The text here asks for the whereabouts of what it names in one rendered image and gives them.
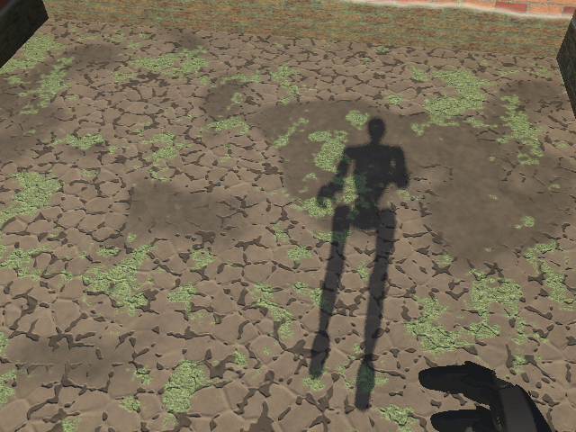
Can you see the robot right hand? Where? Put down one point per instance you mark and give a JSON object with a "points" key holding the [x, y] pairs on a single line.
{"points": [[511, 408]]}

